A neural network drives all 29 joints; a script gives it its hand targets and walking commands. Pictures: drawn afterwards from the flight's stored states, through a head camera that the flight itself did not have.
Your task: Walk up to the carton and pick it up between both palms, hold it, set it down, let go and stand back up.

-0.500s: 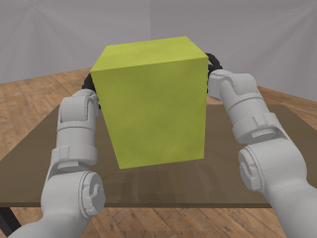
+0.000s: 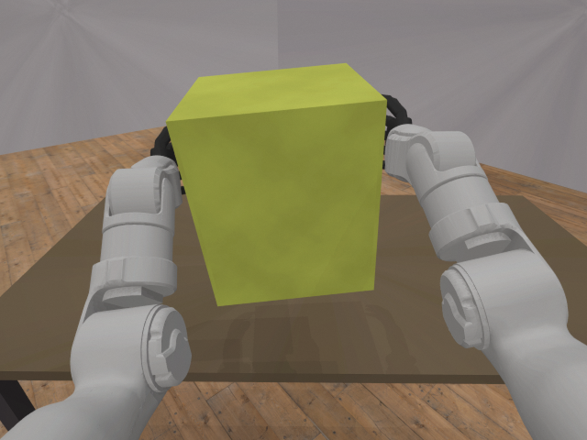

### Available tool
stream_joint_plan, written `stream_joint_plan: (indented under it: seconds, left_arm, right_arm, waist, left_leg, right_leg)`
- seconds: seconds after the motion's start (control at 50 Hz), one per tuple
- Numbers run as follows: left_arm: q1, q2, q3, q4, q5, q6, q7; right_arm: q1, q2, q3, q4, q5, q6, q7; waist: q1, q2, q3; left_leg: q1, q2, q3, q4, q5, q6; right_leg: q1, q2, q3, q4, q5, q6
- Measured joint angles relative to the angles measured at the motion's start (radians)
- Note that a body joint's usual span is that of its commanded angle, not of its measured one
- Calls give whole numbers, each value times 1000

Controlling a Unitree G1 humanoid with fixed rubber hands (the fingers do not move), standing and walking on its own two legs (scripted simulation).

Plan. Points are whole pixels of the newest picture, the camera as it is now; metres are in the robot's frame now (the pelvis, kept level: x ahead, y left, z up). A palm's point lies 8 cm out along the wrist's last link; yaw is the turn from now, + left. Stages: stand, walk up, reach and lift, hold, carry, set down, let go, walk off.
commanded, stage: hold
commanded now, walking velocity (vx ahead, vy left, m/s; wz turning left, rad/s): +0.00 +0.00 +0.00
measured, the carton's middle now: (283, 180) +0.38 -0.01 +0.28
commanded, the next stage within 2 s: set down in 1.40 s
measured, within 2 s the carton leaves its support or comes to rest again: neither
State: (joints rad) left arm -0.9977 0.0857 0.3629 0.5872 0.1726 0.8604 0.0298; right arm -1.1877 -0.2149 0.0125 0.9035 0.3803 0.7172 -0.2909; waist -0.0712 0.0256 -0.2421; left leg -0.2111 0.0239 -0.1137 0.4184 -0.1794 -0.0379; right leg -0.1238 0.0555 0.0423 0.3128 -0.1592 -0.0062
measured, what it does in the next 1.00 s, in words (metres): stands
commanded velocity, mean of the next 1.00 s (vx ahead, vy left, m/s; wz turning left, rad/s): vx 0.00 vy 0.00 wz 0.00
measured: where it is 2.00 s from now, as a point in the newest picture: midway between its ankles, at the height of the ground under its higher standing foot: outside the picture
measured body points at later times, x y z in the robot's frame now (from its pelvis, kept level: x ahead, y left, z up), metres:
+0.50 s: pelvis +0.00 +0.00 +0.00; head -0.10 +0.01 +0.44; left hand +0.39 +0.15 +0.29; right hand +0.38 -0.16 +0.32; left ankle +0.03 +0.14 -0.75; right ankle +0.01 -0.12 -0.75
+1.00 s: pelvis +0.01 +0.00 +0.00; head -0.10 +0.02 +0.44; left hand +0.39 +0.15 +0.28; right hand +0.38 -0.16 +0.32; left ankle +0.03 +0.14 -0.75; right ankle +0.01 -0.12 -0.75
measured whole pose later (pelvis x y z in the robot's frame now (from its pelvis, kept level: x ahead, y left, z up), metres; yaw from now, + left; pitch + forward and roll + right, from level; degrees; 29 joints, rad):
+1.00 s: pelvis +0.01 +0.00 +0.00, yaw +0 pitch -2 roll -2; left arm -0.95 0.06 0.38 0.53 0.17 0.87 0.04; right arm -1.15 -0.21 0.02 0.86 0.40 0.72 -0.30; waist -0.08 0.02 -0.24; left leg -0.20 0.02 -0.11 0.42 -0.19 -0.03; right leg -0.11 0.05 0.05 0.31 -0.16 0.00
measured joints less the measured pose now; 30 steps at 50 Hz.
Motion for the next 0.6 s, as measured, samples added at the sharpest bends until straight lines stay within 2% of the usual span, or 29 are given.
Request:
stream_joint_plan:
  seconds: [0.2, 0.28, 0.4, 0.54, 0.6]
  left_arm:
    - [-2, -11, 5, 26, 1, -6, 10]
    - [-2, -3, -11, 22, -14, -17, 16]
    - [-11, -3, 5, 35, -12, -23, 12]
    - [13, -5, -13, -7, -15, -12, 16]
    - [2, -18, 3, 11, 3, -6, 16]
  right_arm:
    - [-10, -7, 10, 38, -3, -5, 11]
    - [-13, -3, -11, 28, -15, -10, 9]
    - [-8, -6, 5, 16, -10, -4, 6]
    - [4, -3, -5, -2, -2, -8, 4]
    - [-4, -10, -2, 28, 8, -11, 9]
  waist:
    - [16, 3, -8]
    - [4, 6, -4]
    - [3, -1, 6]
    - [-2, 0, -8]
    - [8, -3, -1]
  left_leg:
    - [-7, 0, 11, 2, 1, 4]
    - [-16, -3, 0, 8, 1, 3]
    - [-14, -3, 3, -1, 7, 5]
    - [-22, -3, 5, 0, 5, 5]
    - [-13, -2, 10, 1, 0, 5]
  right_leg:
    - [-13, 0, 13, 7, 1, 4]
    - [-13, -2, 2, 4, 3, 4]
    - [-15, -3, 6, -1, 7, 5]
    - [-21, -2, 9, -4, 7, 6]
    - [-16, -1, 14, 3, 3, 5]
